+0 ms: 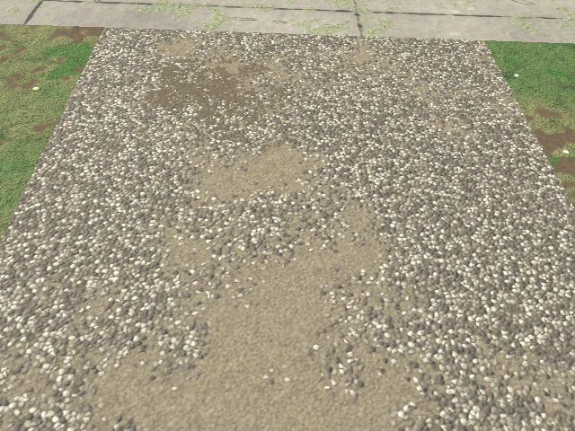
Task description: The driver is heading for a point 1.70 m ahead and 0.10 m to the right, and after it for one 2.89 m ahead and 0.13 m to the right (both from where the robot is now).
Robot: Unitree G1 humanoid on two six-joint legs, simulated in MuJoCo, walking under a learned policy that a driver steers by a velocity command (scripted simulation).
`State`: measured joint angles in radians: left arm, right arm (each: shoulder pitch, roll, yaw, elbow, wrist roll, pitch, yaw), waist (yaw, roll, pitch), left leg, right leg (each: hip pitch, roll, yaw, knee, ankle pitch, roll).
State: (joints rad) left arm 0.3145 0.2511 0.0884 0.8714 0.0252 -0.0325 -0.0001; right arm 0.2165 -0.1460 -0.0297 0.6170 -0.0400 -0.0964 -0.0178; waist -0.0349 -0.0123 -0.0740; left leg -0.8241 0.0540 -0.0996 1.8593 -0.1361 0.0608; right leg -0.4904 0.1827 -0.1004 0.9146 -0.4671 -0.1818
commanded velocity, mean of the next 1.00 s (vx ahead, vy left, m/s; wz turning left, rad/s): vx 0.50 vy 0.00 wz -0.28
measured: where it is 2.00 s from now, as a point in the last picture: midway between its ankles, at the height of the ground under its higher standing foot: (345, 255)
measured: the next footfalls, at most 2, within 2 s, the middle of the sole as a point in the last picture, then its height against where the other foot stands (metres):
left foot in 0.32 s outside the picture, level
right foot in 0.82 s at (356, 408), level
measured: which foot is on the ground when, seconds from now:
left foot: up 0.00-0.30, down 0.32-0.82, up 0.84-1.00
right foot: down 0.00-0.34, up 0.36-0.80, down 0.82-1.00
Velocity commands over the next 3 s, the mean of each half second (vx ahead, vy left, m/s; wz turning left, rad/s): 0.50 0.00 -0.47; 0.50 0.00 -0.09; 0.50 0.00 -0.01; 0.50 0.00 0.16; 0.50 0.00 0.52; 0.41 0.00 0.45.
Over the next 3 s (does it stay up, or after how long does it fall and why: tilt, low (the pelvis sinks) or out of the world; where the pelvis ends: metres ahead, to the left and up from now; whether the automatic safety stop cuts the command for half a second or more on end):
stays up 1.61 -0.17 0.04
